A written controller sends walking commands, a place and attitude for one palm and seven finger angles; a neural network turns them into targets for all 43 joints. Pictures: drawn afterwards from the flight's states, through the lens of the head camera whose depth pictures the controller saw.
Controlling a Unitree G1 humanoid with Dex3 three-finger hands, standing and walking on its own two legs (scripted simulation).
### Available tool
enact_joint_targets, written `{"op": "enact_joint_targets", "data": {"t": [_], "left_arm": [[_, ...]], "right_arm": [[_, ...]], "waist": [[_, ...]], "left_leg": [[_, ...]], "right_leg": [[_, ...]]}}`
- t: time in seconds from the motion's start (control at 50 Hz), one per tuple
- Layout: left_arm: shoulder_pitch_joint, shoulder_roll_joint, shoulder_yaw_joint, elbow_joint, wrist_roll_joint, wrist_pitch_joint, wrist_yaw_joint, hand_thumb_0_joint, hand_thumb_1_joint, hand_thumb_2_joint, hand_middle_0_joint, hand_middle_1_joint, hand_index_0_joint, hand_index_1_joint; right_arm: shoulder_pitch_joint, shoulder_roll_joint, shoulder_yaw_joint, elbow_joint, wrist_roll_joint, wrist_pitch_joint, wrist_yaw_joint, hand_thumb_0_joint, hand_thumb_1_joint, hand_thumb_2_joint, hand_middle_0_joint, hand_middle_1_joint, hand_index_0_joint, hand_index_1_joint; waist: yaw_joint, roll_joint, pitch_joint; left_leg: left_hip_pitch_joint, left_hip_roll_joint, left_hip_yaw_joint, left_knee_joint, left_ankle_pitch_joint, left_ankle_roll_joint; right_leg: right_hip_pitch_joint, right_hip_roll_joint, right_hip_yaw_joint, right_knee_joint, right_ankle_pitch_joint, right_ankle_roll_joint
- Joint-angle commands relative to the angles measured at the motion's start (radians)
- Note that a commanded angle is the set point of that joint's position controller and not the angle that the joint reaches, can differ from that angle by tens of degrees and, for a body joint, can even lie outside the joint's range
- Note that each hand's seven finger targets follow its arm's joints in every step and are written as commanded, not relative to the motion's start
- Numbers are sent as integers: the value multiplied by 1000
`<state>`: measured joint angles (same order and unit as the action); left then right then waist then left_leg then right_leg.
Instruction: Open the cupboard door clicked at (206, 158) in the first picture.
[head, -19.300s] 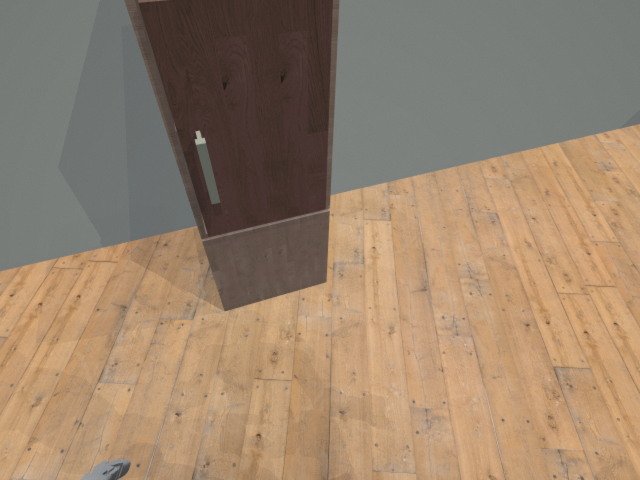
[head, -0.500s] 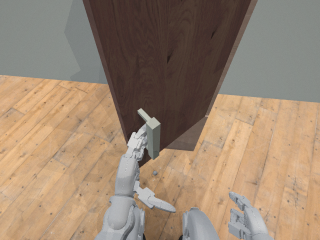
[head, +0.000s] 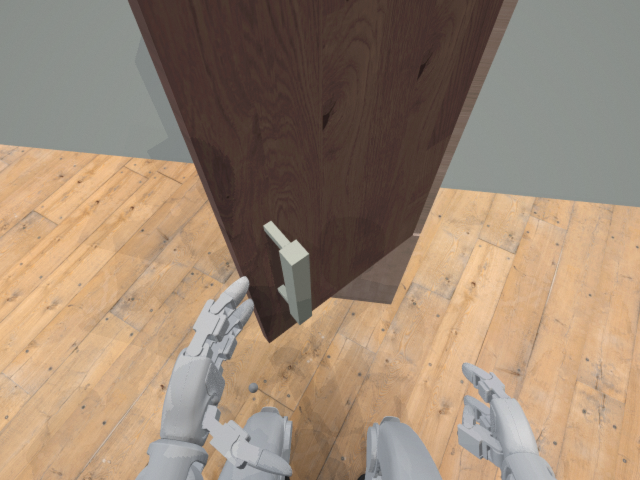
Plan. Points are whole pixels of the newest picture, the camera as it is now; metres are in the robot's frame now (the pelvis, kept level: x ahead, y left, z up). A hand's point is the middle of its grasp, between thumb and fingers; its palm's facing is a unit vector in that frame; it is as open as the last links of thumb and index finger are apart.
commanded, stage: slide the hand sideways off the handle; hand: left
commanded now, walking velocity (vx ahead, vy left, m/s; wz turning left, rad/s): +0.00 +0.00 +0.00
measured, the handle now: (288, 277) +0.35 +0.06 +0.04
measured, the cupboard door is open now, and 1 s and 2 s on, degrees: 46 46 46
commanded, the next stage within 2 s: draw the hand back to the body in 0.22 s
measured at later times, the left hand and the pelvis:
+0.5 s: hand (202, 396) +0.21 +0.13 +0.07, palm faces -0.09 -0.99 -0.06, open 16.3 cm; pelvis -0.01 +0.00 +0.00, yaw +0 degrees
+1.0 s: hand (68, 373) +0.20 +0.20 +0.17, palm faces +0.11 -0.96 -0.27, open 15.1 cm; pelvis +0.03 +0.03 +0.09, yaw +0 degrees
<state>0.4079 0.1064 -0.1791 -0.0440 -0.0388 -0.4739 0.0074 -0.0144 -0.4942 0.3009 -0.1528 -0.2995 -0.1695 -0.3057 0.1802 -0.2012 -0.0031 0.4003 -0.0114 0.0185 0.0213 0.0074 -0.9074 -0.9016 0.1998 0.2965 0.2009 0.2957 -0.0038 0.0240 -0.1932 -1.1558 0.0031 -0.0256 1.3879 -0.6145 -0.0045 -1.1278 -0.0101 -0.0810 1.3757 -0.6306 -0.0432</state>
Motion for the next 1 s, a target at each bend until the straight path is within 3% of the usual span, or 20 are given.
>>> {"op": "enact_joint_targets", "data": {"t": [0.0,0.04,0.1,0.18,0.26,0.3,0.32,0.38,0.4,0.54,0.58,0.6,0.68,0.78,0.8,0.82,0.84,0.86,0.88,0.98], "left_arm": [[33,27,39,-239,-32,-85,-29,0,-500,300,-150,-300,-150,-300],[37,41,56,-239,-42,-99,-49,0,-500,300,-150,-300,-150,-300],[87,60,76,-249,-52,-113,-81,0,-500,300,-150,-300,-150,-300],[139,81,110,-266,-78,-100,-114,0,-500,300,-150,-300,-150,-300],[91,64,79,-302,-84,-94,-119,0,-500,300,-150,-300,-150,-300],[80,73,90,-292,-82,-88,-112,0,-500,300,-150,-300,-150,-300],[75,122,135,-346,-87,-90,-106,0,-500,300,-150,-300,-150,-300],[106,186,192,-459,-96,-60,-95,0,-500,300,-150,-300,-150,-300],[126,173,183,-481,-98,-44,-96,0,-500,300,-150,-300,-150,-300],[192,133,168,-428,-140,124,-132,0,-500,300,-150,-300,-150,-300],[199,148,187,-416,-148,141,-141,0,-500,300,-150,-300,-150,-300],[198,161,198,-428,-150,140,-145,0,-500,300,-150,-300,-150,-300],[185,229,272,-484,-163,107,-142,0,-500,300,-150,-300,-150,-300],[200,241,308,-539,-200,82,-151,0,-360,360,-155,-300,-155,-300],[210,239,307,-534,-203,90,-156,0,-325,375,-156,-300,-156,-300],[293,345,322,-542,-71,216,-30,0,-290,390,-158,-300,-158,-300],[298,257,256,-616,-55,278,24,0,-255,405,-159,-300,-159,-300],[308,238,248,-624,-48,314,49,0,-220,420,-160,-300,-160,-300],[308,228,244,-615,-38,347,68,0,-185,435,-161,-300,-161,-300],[268,316,329,-612,-9,424,138,0,-10,510,-168,-300,-168,-300]], "right_arm": [[-30,-101,-44,-151,3,-67,-19,0,-900,-900,200,300,200,300],[-29,-103,-48,-142,4,-76,-26,0,-900,-900,200,300,200,300],[-33,-104,-53,-138,6,-86,-30,0,-900,-900,200,300,200,300],[-38,-104,-60,-140,11,-88,-35,0,-900,-900,200,300,200,300],[-35,-108,-57,-143,12,-98,-40,0,-900,-900,200,300,200,300],[-36,-109,-57,-140,11,-101,-42,0,-900,-900,200,300,200,300],[-31,-111,-59,-146,13,-99,-46,0,-900,-900,200,300,200,300],[-18,-108,-57,-171,19,-86,-55,0,-900,-900,200,300,200,300],[-17,-106,-56,-179,25,-82,-57,0,-900,-900,200,300,200,300],[5,-119,-44,-197,52,-57,-80,0,-900,-900,200,300,200,300],[3,-122,-40,-196,52,-61,-88,0,-900,-900,200,300,200,300],[8,-124,-38,-202,52,-63,-91,0,-900,-900,200,300,200,300],[13,-123,-34,-202,49,-76,-97,0,-900,-900,200,300,200,300],[24,-120,-27,-196,58,-98,-93,0,-900,-900,200,300,200,300],[25,-119,-27,-195,63,-101,-91,0,-900,-900,200,300,200,300],[31,-112,-26,-223,64,-69,-121,0,-900,-900,200,300,200,300],[40,-98,-14,-248,63,-62,-132,0,-900,-900,200,300,200,300],[52,-100,-16,-238,61,-58,-136,0,-900,-900,200,300,200,300],[52,-100,-10,-227,55,-55,-137,0,-900,-900,200,300,200,300],[42,-107,1,-192,48,-56,-151,0,-900,-900,200,300,200,300]], "waist": [[-21,-69,-279],[-30,-81,-267],[-14,-47,-285],[-5,-46,-298],[-30,-46,-270],[-30,-44,-257],[-14,-39,-289],[20,11,-360],[20,26,-358],[-37,-65,-158],[-33,-63,-126],[-35,-68,-111],[-14,6,-88],[-8,84,-85],[-12,77,-69],[61,125,-126],[26,138,-83],[17,102,-65],[21,112,-48],[16,-10,-2]], "left_leg": [[140,-34,-4,-134,256,26],[117,-32,-3,-118,239,27],[123,-31,-4,-112,266,27],[113,-31,-4,-109,274,29],[112,-28,-8,-99,242,32],[101,-28,-11,-98,227,32],[116,-26,-11,-111,224,32],[202,-29,-6,-168,276,34],[244,-29,-5,-191,288,34],[292,-26,-10,-314,196,37],[314,-27,-17,-343,192,38],[327,-26,-17,-358,185,37],[392,-24,-19,-413,203,34],[487,-18,-24,-476,251,29],[500,-14,-27,-489,259,26],[552,6,-20,-578,273,18],[581,4,-20,-593,297,18],[592,10,-30,-598,329,16],[598,9,-31,-609,365,18],[674,18,-26,-658,451,25]], "right_leg": [[242,14,85,-219,331,15],[233,12,96,-221,320,20],[227,14,91,-199,341,14],[247,13,98,-198,350,16],[195,14,93,-203,298,20],[179,16,92,-205,261,17],[199,16,92,-210,242,15],[286,23,87,-235,287,10],[287,24,77,-247,303,12],[343,30,52,-410,205,35],[362,32,40,-431,191,31],[361,31,35,-442,182,33],[397,36,22,-464,186,23],[445,45,6,-496,237,19],[449,45,-1,-503,244,21],[513,12,59,-550,251,3],[512,10,43,-563,278,7],[515,10,32,-570,303,10],[548,10,30,-583,327,9],[648,8,18,-656,412,18]]}}
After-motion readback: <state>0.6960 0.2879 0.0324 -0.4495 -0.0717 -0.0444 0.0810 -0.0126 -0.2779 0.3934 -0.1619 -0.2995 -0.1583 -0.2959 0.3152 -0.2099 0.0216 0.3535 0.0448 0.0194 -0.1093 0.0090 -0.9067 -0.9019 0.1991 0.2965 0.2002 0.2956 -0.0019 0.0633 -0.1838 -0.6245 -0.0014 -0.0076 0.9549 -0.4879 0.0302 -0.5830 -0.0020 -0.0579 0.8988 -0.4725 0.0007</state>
